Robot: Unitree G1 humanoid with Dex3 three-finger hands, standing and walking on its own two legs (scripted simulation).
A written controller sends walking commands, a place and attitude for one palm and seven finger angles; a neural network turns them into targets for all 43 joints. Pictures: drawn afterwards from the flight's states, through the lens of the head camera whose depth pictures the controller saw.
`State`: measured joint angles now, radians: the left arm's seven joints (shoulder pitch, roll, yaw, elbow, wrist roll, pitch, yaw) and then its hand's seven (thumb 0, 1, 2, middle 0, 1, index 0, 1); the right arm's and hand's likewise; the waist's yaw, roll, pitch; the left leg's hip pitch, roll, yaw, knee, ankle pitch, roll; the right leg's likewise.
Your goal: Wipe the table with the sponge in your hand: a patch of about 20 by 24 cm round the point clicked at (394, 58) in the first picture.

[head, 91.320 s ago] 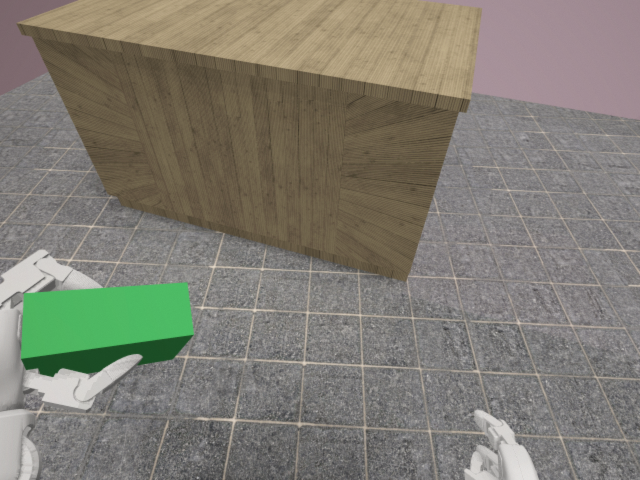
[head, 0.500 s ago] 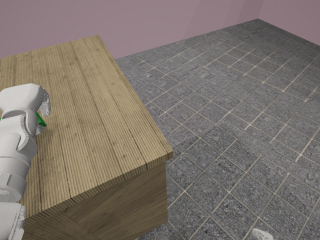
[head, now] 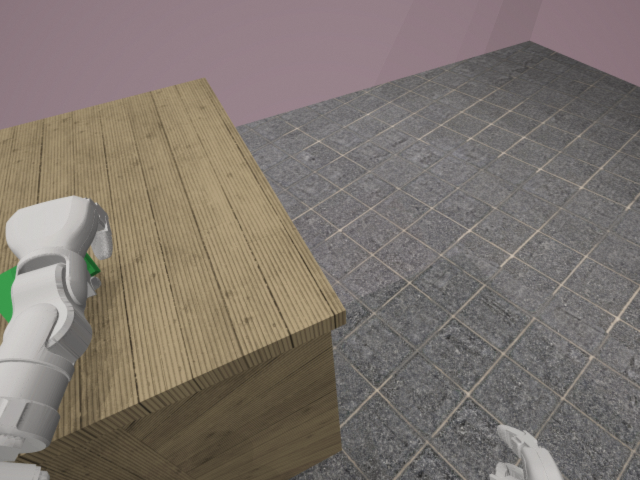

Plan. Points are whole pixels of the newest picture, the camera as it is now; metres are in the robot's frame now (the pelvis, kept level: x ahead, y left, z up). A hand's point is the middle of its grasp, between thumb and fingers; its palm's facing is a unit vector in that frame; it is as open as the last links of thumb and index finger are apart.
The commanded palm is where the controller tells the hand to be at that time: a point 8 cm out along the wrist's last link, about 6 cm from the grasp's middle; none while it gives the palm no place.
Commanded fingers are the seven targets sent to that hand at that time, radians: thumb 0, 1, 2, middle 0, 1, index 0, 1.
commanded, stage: wipe back along the first lane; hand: left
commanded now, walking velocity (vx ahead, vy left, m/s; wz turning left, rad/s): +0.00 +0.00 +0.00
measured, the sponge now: (52, 277) +0.33 +0.41 +0.08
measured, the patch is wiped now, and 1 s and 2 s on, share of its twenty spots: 0.95 0.95 0.95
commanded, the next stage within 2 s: lift the sponge slowly off the table in 0.46 s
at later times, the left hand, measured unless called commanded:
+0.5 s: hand (76, 286) +0.28 +0.32 +0.13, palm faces +0.07 +0.01 -1.00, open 6.4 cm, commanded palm +0.23 +0.30 +0.14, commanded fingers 0.00 0.10 1.30 -1.20 -1.60 -1.20 -1.60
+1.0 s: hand (73, 299) +0.26 +0.31 +0.13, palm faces +0.08 -0.02 -1.00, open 6.5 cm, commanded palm +0.23 +0.30 +0.17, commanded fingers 0.00 0.10 1.30 -1.20 -1.60 -1.20 -1.60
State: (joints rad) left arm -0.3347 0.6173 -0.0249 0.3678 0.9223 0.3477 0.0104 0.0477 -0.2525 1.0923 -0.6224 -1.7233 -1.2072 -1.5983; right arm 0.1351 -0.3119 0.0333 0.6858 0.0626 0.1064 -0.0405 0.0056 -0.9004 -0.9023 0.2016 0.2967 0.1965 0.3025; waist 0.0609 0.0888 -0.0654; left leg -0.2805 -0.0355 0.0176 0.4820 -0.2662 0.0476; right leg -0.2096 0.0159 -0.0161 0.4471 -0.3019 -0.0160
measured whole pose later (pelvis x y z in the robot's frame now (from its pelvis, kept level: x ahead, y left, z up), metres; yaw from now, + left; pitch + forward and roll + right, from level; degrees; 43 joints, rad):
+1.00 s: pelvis -0.01 -0.01 +0.00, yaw +0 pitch -1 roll +0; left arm -0.09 0.58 -0.03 -0.02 0.88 0.51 -0.05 0.05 -0.28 1.07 -0.70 -1.66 -1.21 -1.60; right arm 0.05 -0.30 0.06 0.68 0.05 0.10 -0.06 0.01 -0.90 -0.90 0.20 0.30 0.20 0.30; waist 0.09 0.10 -0.03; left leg -0.21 -0.03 0.01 0.47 -0.26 0.03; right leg -0.15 0.02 -0.02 0.47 -0.31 -0.03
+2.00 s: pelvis -0.02 -0.02 +0.00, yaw +1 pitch -2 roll +0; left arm -0.25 0.63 -0.05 0.03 0.85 0.51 -0.16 -0.02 -0.32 1.08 -0.81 -1.46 -1.21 -1.60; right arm 0.00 -0.29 0.08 0.68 0.05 0.09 -0.08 0.01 -0.90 -0.90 0.20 0.30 0.20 0.30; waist 0.12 0.10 -0.01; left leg -0.18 -0.03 -0.01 0.44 -0.22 0.02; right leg -0.11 0.03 -0.05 0.43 -0.28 -0.05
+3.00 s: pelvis -0.02 -0.02 +0.00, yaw +1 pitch -2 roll +0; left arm -0.25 0.64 -0.04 -0.11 0.82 0.50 -0.22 -0.04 -0.31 1.09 -0.80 -1.45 -1.21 -1.60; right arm 0.02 -0.30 0.08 0.66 0.05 0.10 -0.06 0.01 -0.90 -0.90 0.20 0.30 0.20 0.30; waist 0.12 0.12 -0.02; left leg -0.18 -0.03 0.00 0.44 -0.22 0.02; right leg -0.13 0.03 -0.03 0.45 -0.29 -0.04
